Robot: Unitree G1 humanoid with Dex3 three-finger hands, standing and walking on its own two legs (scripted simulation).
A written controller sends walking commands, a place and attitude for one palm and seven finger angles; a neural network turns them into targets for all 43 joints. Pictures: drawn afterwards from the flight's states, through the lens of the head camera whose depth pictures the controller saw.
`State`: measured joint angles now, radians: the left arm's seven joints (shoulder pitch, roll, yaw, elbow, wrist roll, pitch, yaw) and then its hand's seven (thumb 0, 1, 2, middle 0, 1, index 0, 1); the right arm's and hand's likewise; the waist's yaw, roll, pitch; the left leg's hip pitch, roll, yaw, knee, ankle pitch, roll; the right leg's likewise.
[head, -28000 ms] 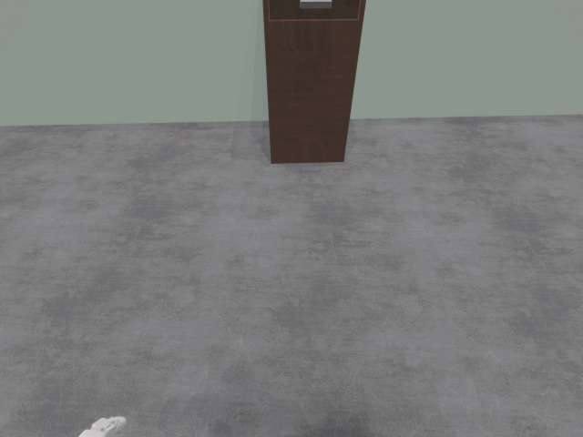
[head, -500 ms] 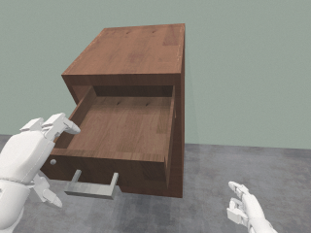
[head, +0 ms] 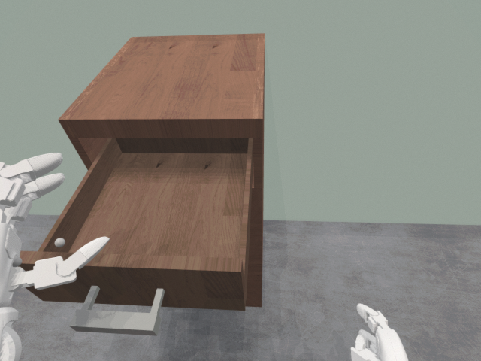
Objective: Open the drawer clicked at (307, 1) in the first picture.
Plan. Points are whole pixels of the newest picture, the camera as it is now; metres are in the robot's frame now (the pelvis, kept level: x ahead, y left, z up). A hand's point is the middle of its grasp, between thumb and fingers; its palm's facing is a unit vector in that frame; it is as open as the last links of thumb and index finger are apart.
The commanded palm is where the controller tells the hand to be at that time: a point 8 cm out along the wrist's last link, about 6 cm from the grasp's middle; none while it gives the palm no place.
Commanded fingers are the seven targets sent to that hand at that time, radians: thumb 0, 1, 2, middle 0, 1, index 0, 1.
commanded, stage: draw the hand back to the body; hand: left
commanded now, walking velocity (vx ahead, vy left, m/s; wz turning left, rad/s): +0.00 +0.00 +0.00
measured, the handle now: (121, 307) +0.18 +0.21 +0.04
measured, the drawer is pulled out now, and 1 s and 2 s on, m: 0.29 0.29 0.29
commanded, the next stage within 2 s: step back with the hand held close in 0.46 s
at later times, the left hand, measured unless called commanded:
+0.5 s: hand (37, 252) +0.17 +0.23 +0.22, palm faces +0.44 -0.81 -0.40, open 7.6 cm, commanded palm +0.12 +0.28 +0.23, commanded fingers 0.00 0.90 0.90 -0.20 -0.30 -0.20 -0.30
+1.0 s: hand (5, 284) +0.14 +0.25 +0.21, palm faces +0.34 -0.76 -0.56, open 7.4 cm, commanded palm +0.07 +0.30 +0.23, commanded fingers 0.00 0.90 0.90 -0.20 -0.30 -0.20 -0.30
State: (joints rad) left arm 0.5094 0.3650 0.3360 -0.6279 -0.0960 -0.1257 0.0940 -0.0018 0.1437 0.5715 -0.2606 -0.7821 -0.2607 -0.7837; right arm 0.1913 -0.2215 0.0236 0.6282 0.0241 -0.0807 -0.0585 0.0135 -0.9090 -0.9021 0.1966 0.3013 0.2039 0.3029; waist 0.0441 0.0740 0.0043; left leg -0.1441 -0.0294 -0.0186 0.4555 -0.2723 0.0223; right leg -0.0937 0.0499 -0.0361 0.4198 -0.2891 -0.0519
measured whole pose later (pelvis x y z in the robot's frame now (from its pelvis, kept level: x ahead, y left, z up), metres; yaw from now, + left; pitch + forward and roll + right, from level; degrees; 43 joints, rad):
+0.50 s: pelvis -0.01 +0.00 +0.00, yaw +1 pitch -3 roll +0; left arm 0.49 0.37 0.35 -0.61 -0.10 -0.11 0.10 0.01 0.85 0.88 -0.21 -0.32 -0.21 -0.32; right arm 0.17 -0.22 0.03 0.62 0.03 -0.07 -0.06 0.01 -0.91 -0.90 0.20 0.30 0.20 0.30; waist 0.06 0.08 0.00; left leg -0.14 -0.03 -0.03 0.45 -0.26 0.02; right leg -0.08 0.05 -0.05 0.40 -0.27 -0.05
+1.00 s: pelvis -0.05 +0.02 +0.00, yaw +1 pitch +2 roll -1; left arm 0.62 0.50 0.49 -0.76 -0.07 -0.20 0.11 0.02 0.89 0.89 -0.21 -0.30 -0.21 -0.30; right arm 0.20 -0.23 -0.02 0.56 0.04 -0.02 -0.06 0.01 -0.91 -0.90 0.20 0.30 0.20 0.30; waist 0.00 0.00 0.02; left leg -0.34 -0.05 -0.03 0.51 -0.20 0.05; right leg -0.29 0.02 -0.06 0.48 -0.23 -0.03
